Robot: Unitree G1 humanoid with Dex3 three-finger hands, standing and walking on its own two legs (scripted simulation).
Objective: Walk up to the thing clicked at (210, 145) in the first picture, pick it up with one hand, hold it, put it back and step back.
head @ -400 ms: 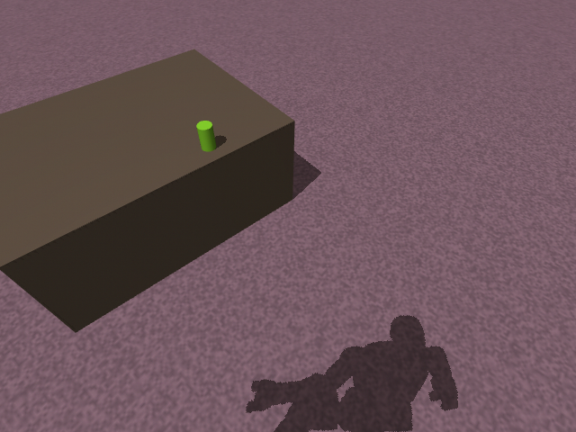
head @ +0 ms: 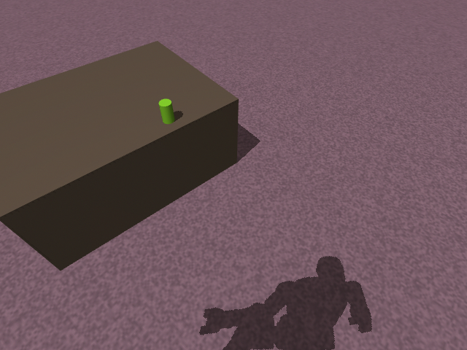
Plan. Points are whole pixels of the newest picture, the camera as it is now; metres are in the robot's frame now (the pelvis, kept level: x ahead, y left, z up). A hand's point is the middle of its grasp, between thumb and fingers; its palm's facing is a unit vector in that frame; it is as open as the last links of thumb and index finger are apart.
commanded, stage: stand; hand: right
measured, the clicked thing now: (167, 111) +1.04 +0.30 -0.29
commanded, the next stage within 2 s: walk up in 0.72 s
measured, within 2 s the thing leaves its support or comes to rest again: neither
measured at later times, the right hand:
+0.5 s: hand out of the picture +0.08 -0.25 -0.16, palm faces -0.05 +0.94 -0.34, open 7.4 cm
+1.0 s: hand (361, 332) +0.18 -0.23 -0.13, palm faces -0.23 +0.88 -0.41, open 7.4 cm
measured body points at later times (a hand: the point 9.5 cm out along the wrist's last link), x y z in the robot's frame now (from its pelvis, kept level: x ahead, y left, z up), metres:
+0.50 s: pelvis +0.01 +0.00 +0.00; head +0.02 +0.00 +0.45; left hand +0.08 +0.30 -0.13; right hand +0.09 -0.30 -0.13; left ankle +0.01 +0.13 -0.75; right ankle +0.00 -0.11 -0.75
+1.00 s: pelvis +0.05 +0.05 -0.01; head +0.06 +0.07 +0.44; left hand +0.05 +0.39 -0.14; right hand +0.19 -0.28 -0.11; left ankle +0.12 +0.22 -0.72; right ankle +0.00 -0.11 -0.75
